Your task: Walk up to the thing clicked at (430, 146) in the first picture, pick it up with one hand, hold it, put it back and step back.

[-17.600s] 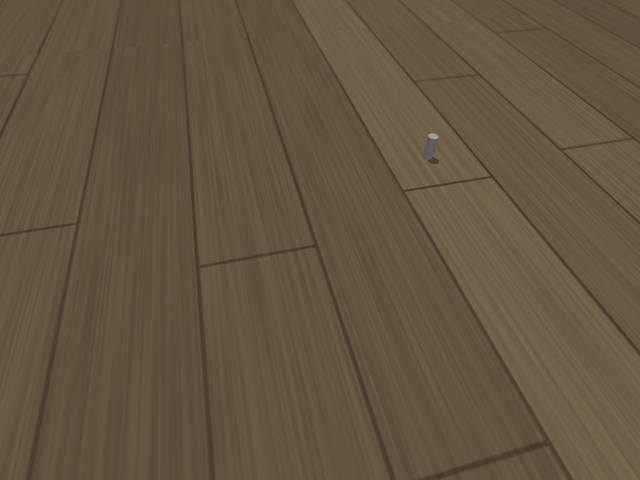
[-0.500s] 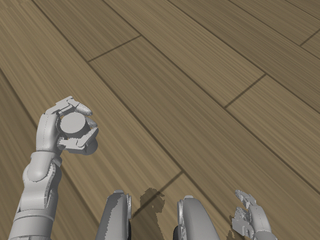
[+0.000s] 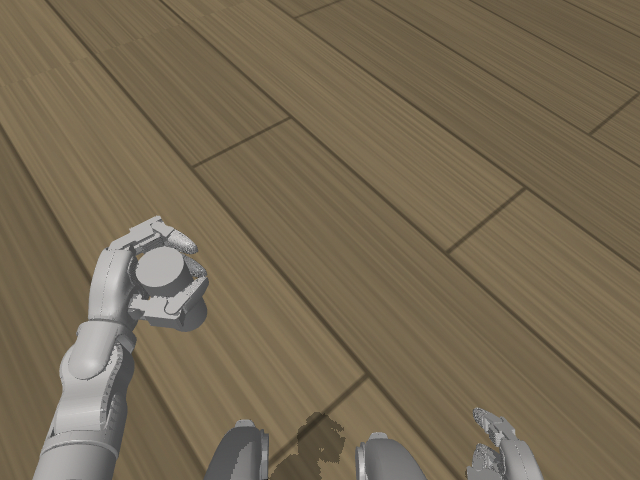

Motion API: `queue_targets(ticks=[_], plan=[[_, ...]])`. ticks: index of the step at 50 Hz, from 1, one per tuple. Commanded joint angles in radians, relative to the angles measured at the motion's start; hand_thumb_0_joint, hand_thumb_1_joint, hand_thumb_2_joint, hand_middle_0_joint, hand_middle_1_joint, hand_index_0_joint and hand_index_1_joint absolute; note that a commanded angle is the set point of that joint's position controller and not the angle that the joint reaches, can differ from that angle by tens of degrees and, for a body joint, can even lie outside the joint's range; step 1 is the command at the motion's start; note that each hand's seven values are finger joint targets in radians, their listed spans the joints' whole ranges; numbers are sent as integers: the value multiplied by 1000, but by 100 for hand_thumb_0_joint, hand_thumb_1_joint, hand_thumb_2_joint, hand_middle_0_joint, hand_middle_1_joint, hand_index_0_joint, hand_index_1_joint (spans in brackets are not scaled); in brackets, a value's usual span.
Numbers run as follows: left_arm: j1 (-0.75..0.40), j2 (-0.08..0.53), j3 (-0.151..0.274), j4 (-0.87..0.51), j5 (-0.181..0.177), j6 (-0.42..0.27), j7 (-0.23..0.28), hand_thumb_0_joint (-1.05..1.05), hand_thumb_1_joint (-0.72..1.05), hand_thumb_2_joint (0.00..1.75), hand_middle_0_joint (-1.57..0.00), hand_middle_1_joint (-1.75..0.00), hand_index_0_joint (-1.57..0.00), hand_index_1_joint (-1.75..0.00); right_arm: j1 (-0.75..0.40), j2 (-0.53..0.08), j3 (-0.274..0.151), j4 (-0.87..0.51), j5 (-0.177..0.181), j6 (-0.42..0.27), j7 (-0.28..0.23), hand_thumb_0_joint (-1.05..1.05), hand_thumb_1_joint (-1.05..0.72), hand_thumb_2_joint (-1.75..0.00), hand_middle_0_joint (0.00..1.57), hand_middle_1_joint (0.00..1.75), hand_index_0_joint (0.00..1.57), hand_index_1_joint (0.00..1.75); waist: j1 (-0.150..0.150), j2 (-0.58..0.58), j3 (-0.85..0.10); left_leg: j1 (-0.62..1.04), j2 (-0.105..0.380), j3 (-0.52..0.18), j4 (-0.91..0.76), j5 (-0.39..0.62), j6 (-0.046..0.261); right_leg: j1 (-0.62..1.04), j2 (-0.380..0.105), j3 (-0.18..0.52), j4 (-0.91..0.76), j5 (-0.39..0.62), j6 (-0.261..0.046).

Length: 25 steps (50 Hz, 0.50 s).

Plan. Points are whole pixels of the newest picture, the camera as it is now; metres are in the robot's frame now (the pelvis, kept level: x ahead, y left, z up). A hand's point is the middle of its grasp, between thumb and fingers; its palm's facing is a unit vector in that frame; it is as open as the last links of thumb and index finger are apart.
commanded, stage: lift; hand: left
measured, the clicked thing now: (175, 292) +0.34 +0.18 +0.01
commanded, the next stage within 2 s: hold in 0.60 s
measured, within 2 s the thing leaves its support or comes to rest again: neither
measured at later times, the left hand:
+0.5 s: hand (177, 254) +0.35 +0.16 +0.08, palm faces -0.06 -1.00 +0.01, open 7.1 cm
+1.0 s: hand (178, 248) +0.35 +0.16 +0.10, palm faces -0.06 -1.00 +0.01, open 7.1 cm
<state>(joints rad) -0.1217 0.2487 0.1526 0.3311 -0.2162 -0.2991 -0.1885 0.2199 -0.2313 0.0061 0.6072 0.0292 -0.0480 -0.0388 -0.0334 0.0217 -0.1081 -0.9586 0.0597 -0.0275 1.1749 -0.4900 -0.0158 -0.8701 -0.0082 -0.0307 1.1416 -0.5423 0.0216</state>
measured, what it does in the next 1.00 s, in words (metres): stands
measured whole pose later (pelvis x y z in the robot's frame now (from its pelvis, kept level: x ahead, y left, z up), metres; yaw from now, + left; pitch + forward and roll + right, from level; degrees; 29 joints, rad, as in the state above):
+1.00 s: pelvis +0.02 +0.00 +0.05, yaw +0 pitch +8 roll -1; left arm -0.14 0.22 0.15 0.43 -0.22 -0.32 -0.23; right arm 0.23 -0.24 0.00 0.63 0.02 -0.01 -0.03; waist -0.03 0.02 -0.05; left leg -0.64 0.06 0.00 0.91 -0.41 -0.02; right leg -0.56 -0.01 -0.02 0.88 -0.46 0.02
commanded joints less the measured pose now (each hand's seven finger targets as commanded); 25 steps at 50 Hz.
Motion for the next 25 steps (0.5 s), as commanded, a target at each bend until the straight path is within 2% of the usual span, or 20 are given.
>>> queue_targets(ticks=[1,4,7,10,11,12,13,16,18,22,23,25], plan=[[-252,127,52,-223,-14,-79,-1,0,45,125,-136,-140,-137,-140,-4,-146,-64,-125,3,-42,-9,0,-90,-89,20,30,20,30,-5,19,-303,328,-33,-3,-216,159,21,135,27,-5,-224,235,-34],[-217,135,69,-182,-17,-85,-6,0,46,125,-135,-140,-136,-139,13,-140,-60,-106,0,-38,-8,0,-90,-89,20,30,20,30,2,23,-298,354,-33,-2,-236,205,18,163,31,-10,-230,274,-36],[-234,115,48,-178,-16,-86,-11,0,48,125,-135,-140,-136,-139,10,-142,-62,-109,0,-36,-9,0,-90,-89,20,30,20,30,-4,10,-280,367,-34,1,-253,228,21,199,30,-8,-252,304,-33],[-245,123,55,-169,-16,-94,-24,0,47,125,-134,-139,-135,-138,14,-148,-68,-103,-1,-35,-8,0,-90,-89,20,30,20,30,-3,30,-292,421,-29,1,-272,244,17,196,31,-10,-262,309,-37],[-258,114,41,-173,-15,-94,-27,0,46,125,-135,-139,-136,-139,17,-147,-67,-102,-3,-33,-8,0,-90,-89,20,30,20,30,-6,29,-293,428,-28,-1,-273,261,17,201,30,-12,-266,319,-38],[-240,122,60,-143,-22,-95,-29,0,48,125,-135,-139,-136,-139,25,-147,-64,-94,-2,-32,-7,0,-90,-89,20,30,20,30,-2,28,-293,445,-27,-1,-277,284,16,209,32,-13,-271,333,-38],[-230,108,49,-130,-24,-95,-34,0,47,124,-135,-140,-137,-139,19,-142,-59,-96,-4,-32,-5,0,-90,-89,20,30,20,30,-3,22,-284,440,-27,-6,-286,286,15,218,34,-18,-270,333,-40],[-277,134,69,-162,-30,-106,-39,0,51,125,-135,-139,-136,-138,27,-144,-61,-91,-6,-28,-7,0,-90,-89,20,30,20,30,0,29,-305,464,-29,2,-291,309,17,254,32,-12,-285,359,-37],[-255,126,64,-132,-26,-107,-40,0,51,126,-135,-140,-136,-139,21,-140,-58,-88,-7,-27,-7,0,-90,-89,20,30,20,30,2,18,-271,445,-34,12,-292,315,21,268,29,-4,-298,378,-33],[-246,100,49,-96,-34,-108,-57,0,49,125,-135,-140,-136,-139,25,-143,-59,-85,-8,-22,-6,0,-90,-89,20,30,20,30,-5,3,-279,472,-32,12,-300,351,24,287,30,-5,-310,408,-31],[-271,128,63,-133,-31,-111,-59,0,48,125,-135,-140,-136,-139,14,-148,-62,-90,-5,-22,-7,0,-90,-89,20,30,20,30,6,22,-276,476,-33,14,-311,341,21,295,29,-5,-315,401,-32],[-257,115,47,-99,-22,-106,-62,0,50,125,-135,-140,-137,-139,16,-147,-63,-91,-6,-16,-6,0,-90,-89,20,30,20,30,1,8,-257,481,-33,15,-319,336,21,295,30,-5,-324,394,-32]])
